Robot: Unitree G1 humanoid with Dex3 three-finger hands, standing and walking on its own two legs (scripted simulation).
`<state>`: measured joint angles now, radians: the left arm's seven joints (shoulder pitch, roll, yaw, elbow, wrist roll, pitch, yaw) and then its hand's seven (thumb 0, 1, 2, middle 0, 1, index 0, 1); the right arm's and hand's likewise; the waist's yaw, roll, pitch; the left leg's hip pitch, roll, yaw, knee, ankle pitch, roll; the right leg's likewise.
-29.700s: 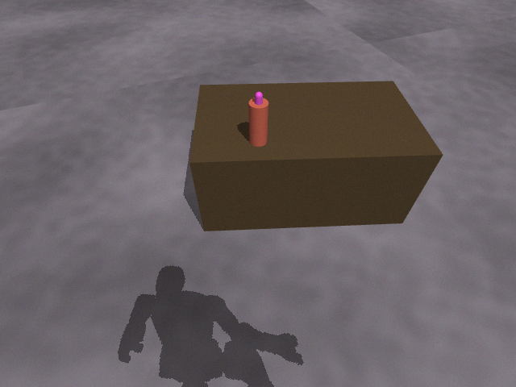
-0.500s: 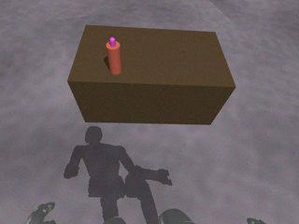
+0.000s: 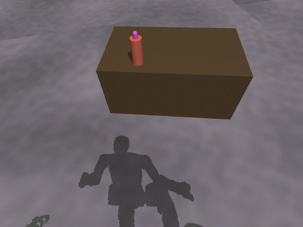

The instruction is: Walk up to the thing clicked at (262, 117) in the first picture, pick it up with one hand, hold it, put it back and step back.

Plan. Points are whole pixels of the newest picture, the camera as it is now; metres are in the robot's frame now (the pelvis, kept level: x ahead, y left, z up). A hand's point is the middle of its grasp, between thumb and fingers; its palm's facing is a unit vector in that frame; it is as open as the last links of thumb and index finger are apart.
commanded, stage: step back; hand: left
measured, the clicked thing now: (136, 47) +1.11 +0.15 -0.19
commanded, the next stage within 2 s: stand in 0.88 s
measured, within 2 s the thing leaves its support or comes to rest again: neither
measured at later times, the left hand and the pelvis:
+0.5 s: hand out of the picture +0.02 +0.28 -0.13, palm faces +0.04 -0.92 -0.39, open 7.4 cm; pelvis -0.01 +0.01 +0.01, yaw +1 degrees
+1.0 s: hand (58, 225) +0.15 +0.28 -0.13, palm faces -0.02 -0.93 -0.36, open 7.4 cm; pelvis +0.03 +0.03 +0.02, yaw -1 degrees
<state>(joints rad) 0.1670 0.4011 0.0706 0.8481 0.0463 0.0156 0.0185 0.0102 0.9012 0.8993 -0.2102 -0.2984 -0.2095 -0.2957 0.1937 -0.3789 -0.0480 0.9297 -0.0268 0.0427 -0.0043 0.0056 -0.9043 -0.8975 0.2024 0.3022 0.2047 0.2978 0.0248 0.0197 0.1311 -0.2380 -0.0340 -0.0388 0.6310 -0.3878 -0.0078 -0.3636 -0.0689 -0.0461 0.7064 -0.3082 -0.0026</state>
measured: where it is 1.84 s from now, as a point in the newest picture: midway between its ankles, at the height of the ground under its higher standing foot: outside the picture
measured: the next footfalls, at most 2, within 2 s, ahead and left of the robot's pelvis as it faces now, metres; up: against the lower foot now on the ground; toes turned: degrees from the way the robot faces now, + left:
left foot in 0.52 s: +0.07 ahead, +0.16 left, +0.00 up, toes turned +0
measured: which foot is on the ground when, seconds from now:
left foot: down 0.00-0.26, up 0.28-0.50, down 0.52-1.00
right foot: down 0.00-1.00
